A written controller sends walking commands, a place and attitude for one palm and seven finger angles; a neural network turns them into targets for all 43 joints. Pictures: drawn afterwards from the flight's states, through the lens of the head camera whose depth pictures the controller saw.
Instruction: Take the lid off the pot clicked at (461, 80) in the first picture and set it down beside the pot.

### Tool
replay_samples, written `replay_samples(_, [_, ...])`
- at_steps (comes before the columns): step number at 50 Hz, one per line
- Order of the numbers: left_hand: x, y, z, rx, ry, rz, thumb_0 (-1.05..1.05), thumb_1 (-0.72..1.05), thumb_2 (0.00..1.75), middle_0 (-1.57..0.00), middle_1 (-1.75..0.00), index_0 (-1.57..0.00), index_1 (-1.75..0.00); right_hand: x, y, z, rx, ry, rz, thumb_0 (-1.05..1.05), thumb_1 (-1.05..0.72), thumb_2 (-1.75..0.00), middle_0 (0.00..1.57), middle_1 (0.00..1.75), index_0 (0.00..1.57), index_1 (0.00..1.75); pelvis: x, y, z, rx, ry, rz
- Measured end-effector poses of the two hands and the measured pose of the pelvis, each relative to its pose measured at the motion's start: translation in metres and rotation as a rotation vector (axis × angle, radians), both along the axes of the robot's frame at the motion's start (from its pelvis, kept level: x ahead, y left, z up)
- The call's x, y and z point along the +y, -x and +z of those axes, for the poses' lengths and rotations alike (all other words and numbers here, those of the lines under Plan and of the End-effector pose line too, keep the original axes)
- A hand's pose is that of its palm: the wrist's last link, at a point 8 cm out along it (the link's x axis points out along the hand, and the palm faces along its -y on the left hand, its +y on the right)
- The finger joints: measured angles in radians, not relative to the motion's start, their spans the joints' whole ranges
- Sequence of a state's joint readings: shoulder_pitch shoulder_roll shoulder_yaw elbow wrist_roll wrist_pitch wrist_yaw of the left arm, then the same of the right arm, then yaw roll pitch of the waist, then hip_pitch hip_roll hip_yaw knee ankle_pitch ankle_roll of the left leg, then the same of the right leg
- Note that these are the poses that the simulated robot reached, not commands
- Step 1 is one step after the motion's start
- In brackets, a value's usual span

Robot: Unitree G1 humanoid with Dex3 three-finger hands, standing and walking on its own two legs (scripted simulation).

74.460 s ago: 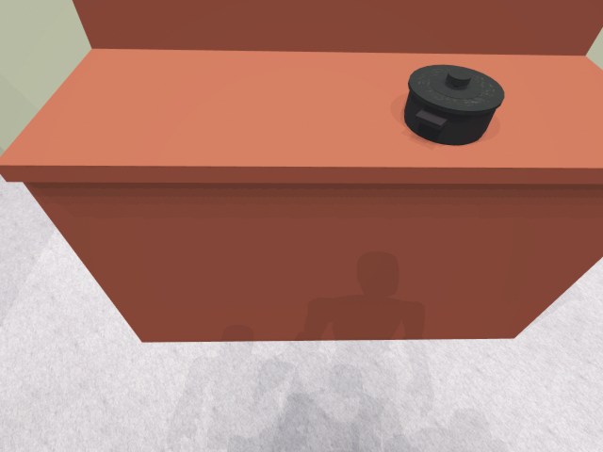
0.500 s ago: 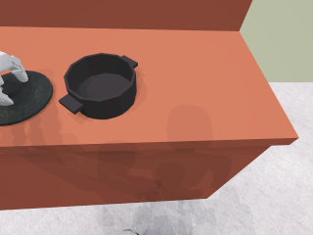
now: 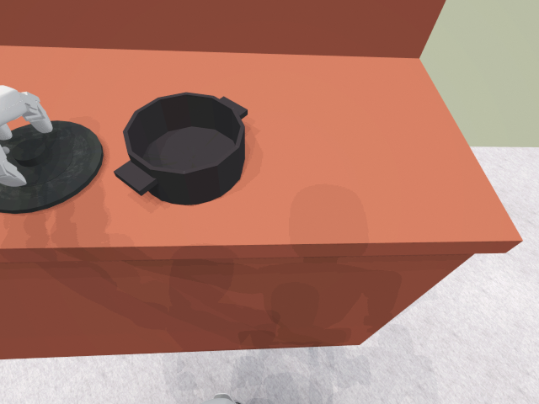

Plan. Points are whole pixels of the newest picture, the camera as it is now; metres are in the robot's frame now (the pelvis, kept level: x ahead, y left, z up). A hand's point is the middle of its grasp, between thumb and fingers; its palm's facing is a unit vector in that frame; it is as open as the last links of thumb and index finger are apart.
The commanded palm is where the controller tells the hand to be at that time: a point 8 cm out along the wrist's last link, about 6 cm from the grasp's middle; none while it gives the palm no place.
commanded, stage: raise the empty hand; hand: left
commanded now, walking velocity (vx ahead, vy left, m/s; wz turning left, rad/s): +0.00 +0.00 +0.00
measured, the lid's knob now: (31, 152) +0.45 +0.35 +0.10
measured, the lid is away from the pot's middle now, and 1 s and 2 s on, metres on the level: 0.23 0.23 0.23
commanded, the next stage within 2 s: draw the hand back to the body in 1.20 s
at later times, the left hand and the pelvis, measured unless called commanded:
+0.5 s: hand out of the picture +0.43 +0.35 +0.19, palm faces -0.30 -0.12 -0.95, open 11.1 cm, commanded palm +0.44 +0.35 +0.26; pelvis +0.00 +0.00 +0.01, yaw +1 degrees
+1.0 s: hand out of the picture +0.43 +0.35 +0.25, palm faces -0.24 -0.12 -0.96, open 11.1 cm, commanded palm +0.44 +0.35 +0.32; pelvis +0.01 -0.01 +0.01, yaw +1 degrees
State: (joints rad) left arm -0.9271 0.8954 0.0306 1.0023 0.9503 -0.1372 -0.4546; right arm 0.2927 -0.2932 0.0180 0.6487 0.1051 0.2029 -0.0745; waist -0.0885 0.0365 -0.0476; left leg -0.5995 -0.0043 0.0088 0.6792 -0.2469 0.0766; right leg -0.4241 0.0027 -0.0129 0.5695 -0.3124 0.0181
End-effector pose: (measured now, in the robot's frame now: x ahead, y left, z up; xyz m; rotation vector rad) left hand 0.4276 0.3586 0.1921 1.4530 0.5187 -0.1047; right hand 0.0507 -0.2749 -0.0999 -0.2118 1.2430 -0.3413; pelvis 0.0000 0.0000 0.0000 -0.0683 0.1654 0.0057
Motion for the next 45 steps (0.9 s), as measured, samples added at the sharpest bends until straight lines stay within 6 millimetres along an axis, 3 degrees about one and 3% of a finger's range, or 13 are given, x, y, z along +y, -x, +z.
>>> replay_samples(23, [-0.004,0.000,0.054,-0.073,-0.015,0.022,0.00,-0.08,0.81,-0.44,-0.72,-0.44,-0.71,0.008,-0.009,0.004,-0.035,-0.027,0.036,0.01,-0.90,-0.90,0.20,0.30,0.21,0.30,0.004,0.001,0.007,-0.036,-0.007,0.015])
replay_samples(45, [-0.001,0.000,0.101,-0.122,-0.052,0.097,0.00,-0.09,0.81,-0.44,-0.72,-0.44,-0.71,-0.001,-0.014,0.007,-0.027,-0.040,0.050,0.01,-0.90,-0.90,0.20,0.30,0.21,0.30,-0.004,-0.004,0.013,-0.045,-0.019,0.020])
